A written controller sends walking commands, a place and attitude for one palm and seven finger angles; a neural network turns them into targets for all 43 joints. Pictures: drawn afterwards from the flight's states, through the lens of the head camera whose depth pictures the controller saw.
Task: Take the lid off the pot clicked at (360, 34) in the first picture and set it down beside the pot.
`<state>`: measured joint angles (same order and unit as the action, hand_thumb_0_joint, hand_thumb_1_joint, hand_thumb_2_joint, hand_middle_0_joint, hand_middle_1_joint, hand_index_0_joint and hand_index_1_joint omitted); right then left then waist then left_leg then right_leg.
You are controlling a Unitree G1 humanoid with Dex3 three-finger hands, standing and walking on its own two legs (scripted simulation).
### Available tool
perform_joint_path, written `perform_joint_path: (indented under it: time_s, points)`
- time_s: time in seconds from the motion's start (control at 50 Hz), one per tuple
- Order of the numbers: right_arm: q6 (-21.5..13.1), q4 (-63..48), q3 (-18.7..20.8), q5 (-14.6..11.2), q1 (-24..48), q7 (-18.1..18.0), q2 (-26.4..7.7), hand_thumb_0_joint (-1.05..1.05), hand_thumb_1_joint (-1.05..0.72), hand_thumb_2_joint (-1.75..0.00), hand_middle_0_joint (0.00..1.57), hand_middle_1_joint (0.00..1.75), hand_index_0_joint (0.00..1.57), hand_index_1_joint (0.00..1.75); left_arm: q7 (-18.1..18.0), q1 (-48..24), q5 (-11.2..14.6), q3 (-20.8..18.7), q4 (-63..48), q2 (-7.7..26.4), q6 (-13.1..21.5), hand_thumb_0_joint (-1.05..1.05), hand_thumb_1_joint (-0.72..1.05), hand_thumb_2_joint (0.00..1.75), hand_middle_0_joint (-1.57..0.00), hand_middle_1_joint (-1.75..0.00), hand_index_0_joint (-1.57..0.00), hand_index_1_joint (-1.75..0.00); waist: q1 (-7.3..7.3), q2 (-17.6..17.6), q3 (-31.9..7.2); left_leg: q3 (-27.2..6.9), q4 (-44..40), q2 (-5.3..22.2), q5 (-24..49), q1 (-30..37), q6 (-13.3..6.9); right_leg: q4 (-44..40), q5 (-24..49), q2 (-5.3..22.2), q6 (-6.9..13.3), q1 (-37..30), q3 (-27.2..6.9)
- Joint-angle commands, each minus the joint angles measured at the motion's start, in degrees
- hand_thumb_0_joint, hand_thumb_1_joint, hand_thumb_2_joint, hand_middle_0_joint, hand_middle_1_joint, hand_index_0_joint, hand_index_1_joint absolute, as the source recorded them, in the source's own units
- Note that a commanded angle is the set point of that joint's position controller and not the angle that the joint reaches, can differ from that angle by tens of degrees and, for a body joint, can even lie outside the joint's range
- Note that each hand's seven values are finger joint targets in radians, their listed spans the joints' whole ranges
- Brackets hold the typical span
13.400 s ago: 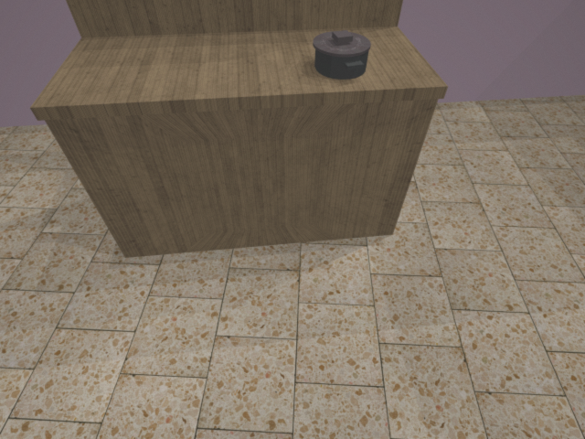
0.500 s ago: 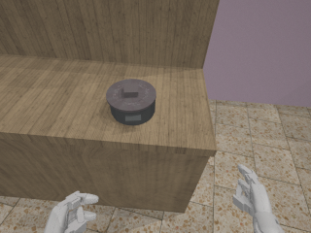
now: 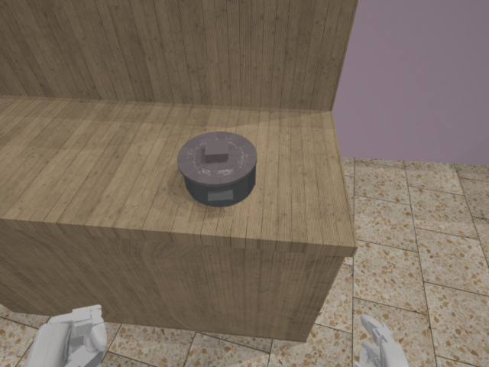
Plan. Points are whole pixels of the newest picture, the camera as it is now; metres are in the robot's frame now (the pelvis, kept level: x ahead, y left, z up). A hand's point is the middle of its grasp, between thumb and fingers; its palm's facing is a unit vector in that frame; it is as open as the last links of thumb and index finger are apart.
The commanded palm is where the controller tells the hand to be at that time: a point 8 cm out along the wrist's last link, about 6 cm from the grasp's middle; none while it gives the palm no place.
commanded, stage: raise the hand higher, near the body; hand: left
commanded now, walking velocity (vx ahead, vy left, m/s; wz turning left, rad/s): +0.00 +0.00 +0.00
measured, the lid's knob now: (216, 149) +0.53 +0.13 +0.06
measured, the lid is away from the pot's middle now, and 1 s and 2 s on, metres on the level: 0.00 0.00 0.00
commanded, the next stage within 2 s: reach forward and open the fingers in 0.58 s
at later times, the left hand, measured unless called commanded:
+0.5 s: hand (86, 305) +0.16 +0.23 +0.09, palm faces +0.32 -0.86 -0.39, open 3.1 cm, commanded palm +0.12 +0.27 +0.12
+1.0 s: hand (60, 285) +0.18 +0.28 +0.10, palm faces -0.02 -0.12 -0.99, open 3.0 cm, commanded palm +0.17 +0.26 +0.15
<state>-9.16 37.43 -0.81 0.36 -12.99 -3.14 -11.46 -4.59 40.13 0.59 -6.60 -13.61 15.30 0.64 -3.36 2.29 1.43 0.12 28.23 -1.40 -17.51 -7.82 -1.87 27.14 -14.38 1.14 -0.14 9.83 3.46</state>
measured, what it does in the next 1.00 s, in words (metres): stands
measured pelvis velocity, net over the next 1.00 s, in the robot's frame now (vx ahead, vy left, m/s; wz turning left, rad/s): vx -0.01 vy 0.00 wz -0.02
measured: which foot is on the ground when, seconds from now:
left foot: down 0.00-1.00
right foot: down 0.00-1.00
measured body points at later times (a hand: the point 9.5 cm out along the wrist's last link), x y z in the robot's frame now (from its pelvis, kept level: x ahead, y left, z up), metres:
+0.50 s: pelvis +0.01 +0.00 +0.00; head -0.01 -0.01 +0.45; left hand +0.14 +0.28 +0.12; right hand +0.22 -0.20 -0.07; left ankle -0.02 +0.10 -0.74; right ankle +0.01 -0.12 -0.74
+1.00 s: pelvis -0.01 +0.00 +0.00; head -0.01 -0.05 +0.45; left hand +0.18 +0.28 +0.15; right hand +0.21 -0.23 -0.09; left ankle -0.02 +0.10 -0.74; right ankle +0.01 -0.12 -0.74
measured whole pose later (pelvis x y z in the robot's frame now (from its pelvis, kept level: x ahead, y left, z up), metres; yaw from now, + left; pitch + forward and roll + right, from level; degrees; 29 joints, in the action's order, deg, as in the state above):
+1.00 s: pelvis -0.01 +0.00 +0.00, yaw -1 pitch +0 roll +0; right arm 5.5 34.6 -0.1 -0.5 -5.2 -1.2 -17.1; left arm -1.9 25.8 -43.5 -5.7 -20.0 32.1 -10.7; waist -5.3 6.7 -0.7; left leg 1.5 26.1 -1.2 -15.5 -10.3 -1.8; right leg 26.2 -12.6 0.9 0.2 13.3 2.1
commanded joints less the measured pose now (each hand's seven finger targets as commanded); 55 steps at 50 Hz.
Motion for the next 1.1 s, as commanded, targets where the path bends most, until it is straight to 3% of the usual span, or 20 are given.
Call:
perform_joint_path:
  time_s: [0.0,0.08,0.12,0.16,0.2,0.24,0.28,0.38,0.4,0.52,0.58,0.66,0.68,0.7,0.72,0.76,0.82,0.9,1.0,1.08]
  points:
    - [-4.9,-10.8,2.5,-0.2,9.5,-0.9,-5.8,0.00,-0.90,-0.90,0.20,0.30,0.20,0.30,-2.4,3.1,-0.1,-9.0,-17.2,9.8,4.7,0.00,0.90,0.90,-1.30,-1.50,-1.30,-1.50,-1.52,1.5,-6.5,-2.4,-5.3,2.5,17.8,0.0,1.2,-3.1,9.4,0.3,1.7,-3.9,-0.3]
    - [-3.9,-10.7,3.1,-0.6,10.2,-0.6,-6.3,0.00,-0.90,-0.90,0.20,0.30,0.20,0.30,-1.1,1.4,-0.1,-4.6,-11.7,4.6,4.7,0.00,0.90,0.90,-1.30,-1.50,-1.30,-1.50,0.17,-3.0,1.4,-1.7,-4.9,2.6,14.7,-1.7,0.7,-4.6,7.9,0.0,1.2,0.5,0.0]
    - [-4.2,-11.3,3.1,-0.5,10.0,-0.6,-6.8,0.00,-0.90,-0.90,0.20,0.30,0.20,0.30,-1.0,-2.0,-0.1,-5.0,-16.3,6.6,5.8,0.00,0.90,0.90,-1.30,-1.50,-1.30,-1.50,-0.06,-1.0,0.0,-1.8,-5.3,2.6,13.0,-0.8,0.4,-4.7,6.6,0.3,1.1,0.1,-0.3]
    - [-4.8,-11.7,2.8,-0.3,9.3,-0.7,-6.7,0.00,-0.90,-0.90,0.20,0.30,0.20,0.30,-1.7,-2.2,0.0,-7.6,-21.8,9.4,6.4,0.00,0.90,0.90,-1.30,-1.50,-1.30,-1.50,-0.98,5.0,-3.3,-2.3,-5.6,2.6,14.9,1.0,0.8,-4.3,7.4,0.5,1.5,-1.8,-0.9]
    - [-4.9,-11.7,2.5,-0.2,9.1,-0.7,-6.3,0.00,-0.90,-0.90,0.20,0.30,0.20,0.30,-2.3,-0.9,0.1,-9.8,-22.9,10.7,6.2,0.00,0.90,0.90,-1.30,-1.50,-1.30,-1.50,-1.46,5.3,-5.2,-2.4,-5.5,2.6,16.6,1.2,1.2,-4.1,8.5,0.4,1.7,-3.3,-0.8]
    - [-4.1,-11.3,2.6,-0.1,9.3,-0.7,-6.0,0.00,-0.90,-0.90,0.20,0.30,0.20,0.30,-2.1,-0.7,0.4,-9.1,-19.3,8.9,5.7,0.00,0.90,0.90,-1.30,-1.50,-1.30,-1.50,-0.92,-0.1,-2.9,-1.7,-5.2,2.5,17.3,0.8,1.0,-4.5,10.2,0.1,1.6,-2.6,-0.6]
    - [-3.3,-11.1,2.8,-0.2,9.9,-0.4,-6.1,0.00,-0.90,-0.90,0.20,0.30,0.20,0.30,-1.5,-0.2,0.4,-8.3,-15.3,7.0,5.2,0.00,0.90,0.90,-1.30,-1.50,-1.30,-1.50,-0.49,-1.9,-0.1,-1.5,-5.2,2.5,16.6,-0.2,0.8,-5.0,10.0,-0.1,1.6,-1.3,-0.7]
    - [-3.7,-12.0,2.1,-0.1,9.6,0.1,-6.6,0.00,-0.90,-0.90,0.20,0.30,0.20,0.30,-1.3,-5.1,0.5,-9.2,-24.0,9.7,6.5,0.00,0.90,0.90,-1.30,-1.50,-1.30,-1.50,-0.82,4.6,-3.3,-2.0,-5.2,2.7,18.2,2.0,1.1,-4.7,10.5,0.3,1.6,-2.6,-1.3]
    - [-3.9,-12.1,2.0,0.1,9.0,0.0,-6.5,0.00,-0.90,-0.90,0.20,0.30,0.20,0.30,-1.6,-6.1,0.4,-9.9,-25.9,10.5,6.7,0.00,0.90,0.90,-1.30,-1.50,-1.30,-1.50,-0.98,4.2,-5.3,-2.3,-5.3,2.8,19.8,2.3,1.2,-4.3,11.4,0.5,1.6,-3.9,-1.0]
    - [-2.6,-11.4,2.2,0.0,9.8,-0.1,-6.3,0.00,-0.90,-0.90,0.20,0.30,0.20,0.30,-1.4,-6.6,0.8,-9.8,-20.1,8.6,6.2,0.00,0.90,0.90,-1.30,-1.50,-1.30,-1.50,-0.46,-2.3,-1.2,-1.5,-5.7,2.9,17.4,1.1,0.9,-5.2,10.9,0.3,1.5,-2.2,-0.8]
    - [-2.8,-11.6,2.0,0.0,10.2,0.0,-6.7,0.00,-0.90,-0.90,0.20,0.30,0.20,0.30,-1.4,-8.8,0.9,-10.9,-23.4,10.2,6.8,0.00,0.90,0.90,-1.30,-1.50,-1.30,-1.50,-0.76,1.2,-2.9,-1.6,-5.6,2.6,16.5,2.1,0.8,-5.4,10.4,0.4,1.5,-2.8,-1.4]
    - [-3.2,-11.1,2.0,0.2,9.4,-0.2,-6.6,0.00,-0.90,-0.90,0.20,0.30,0.20,0.30,-2.3,-9.0,0.9,-12.8,-25.1,11.8,7.1,0.00,0.90,0.90,-1.30,-1.50,-1.30,-1.50,-1.28,1.8,-4.8,-1.8,-5.8,2.9,18.6,2.9,1.0,-5.1,11.5,0.6,1.7,-4.1,-1.3]
    - [1.0,-11.1,0.7,1.0,12.1,0.5,-10.3,0.00,-0.90,-0.90,0.20,0.30,0.20,0.30,-5.1,-10.6,-23.9,-9.9,-22.5,22.6,0.4,0.00,0.87,0.91,-1.28,-1.47,-1.28,-1.47,-1.15,3.9,-1.2,-2.2,-5.2,1.6,18.1,-4.5,1.4,-2.9,12.1,-0.8,2.6,0.1,-4.5]
    - [3.2,-14.5,0.9,0.9,13.0,1.2,-8.8,0.00,-0.90,-0.90,0.20,0.30,0.20,0.30,-6.3,-14.0,-24.5,-8.9,-29.2,18.4,-2.0,0.00,0.84,0.92,-1.28,-1.43,-1.28,-1.43,-1.46,5.3,-2.3,-2.0,-5.9,2.0,19.0,-5.6,2.5,-2.4,10.7,0.4,3.2,-0.6,-1.7]
    - [4.3,-13.5,1.5,0.9,12.3,1.3,-8.6,0.00,-0.90,-0.90,0.20,0.30,0.20,0.30,-6.7,-13.0,-24.9,-8.7,-26.0,17.5,-3.0,0.00,0.81,0.93,-1.26,-1.39,-1.26,-1.39,-1.66,3.9,-1.5,-1.7,-5.7,2.1,19.6,-5.6,2.3,-2.3,10.4,0.3,3.5,-0.4,-1.4]
    - [7.3,-13.3,2.3,0.8,13.0,2.0,-10.0,0.00,-0.90,-0.90,0.20,0.30,0.20,0.30,-7.3,-7.5,-35.2,-10.3,-22.7,21.8,-6.5,0.00,0.75,0.96,-1.24,-1.32,-1.24,-1.32,-3.62,5.0,-5.7,-1.2,-5.5,2.1,18.6,-5.1,2.4,-2.3,10.2,-0.7,4.1,-1.4,-4.4]
    - [10.6,-15.0,2.1,0.1,16.1,2.5,-10.9,0.00,-0.90,-0.90,0.20,0.30,0.20,0.30,-5.9,-13.5,-43.0,-8.2,-23.7,24.0,-9.9,0.00,0.65,1.02,-1.21,-1.22,-1.21,-1.22,-2.50,1.1,-9.0,-1.5,-5.3,1.7,15.1,-5.6,1.4,-2.4,8.7,-0.8,3.8,-2.2,-5.6]
    - [11.5,-13.9,2.4,-1.2,17.2,1.7,-10.8,0.00,-0.90,-0.90,0.20,0.30,0.20,0.30,-0.7,-19.1,-46.8,-6.6,-17.6,27.2,-11.0,0.00,0.52,1.11,-1.17,-1.07,-1.17,-1.07,-1.36,-1.4,-11.5,-1.6,-5.7,1.4,12.5,-3.9,-0.1,-4.3,7.4,-0.2,2.5,-3.2,-5.6]
    - [10.5,-13.3,2.1,-1.7,17.4,0.7,-10.4,0.00,-0.90,-0.90,0.20,0.30,0.20,0.30,6.7,-25.1,-44.5,-5.6,-15.7,30.0,-8.4,0.00,0.36,1.22,-1.12,-0.90,-1.12,-0.90,-0.47,-0.5,-10.9,-1.9,-6.1,0.7,14.9,-1.5,-0.9,-5.4,11.2,0.4,1.4,-5.0,-4.4]
    - [10.3,-12.7,1.6,-1.9,18.7,0.2,-10.6,0.00,-0.90,-0.90,0.20,0.30,0.20,0.30,10.9,-31.6,-44.7,-8.9,-13.2,35.7,-6.5,0.00,0.24,1.28,-1.07,-0.76,-1.07,-0.76,-0.52,2.1,-7.1,-2.5,-7.3,0.6,16.6,-0.5,-1.1,-7.0,12.7,-0.2,1.7,-4.7,-4.6]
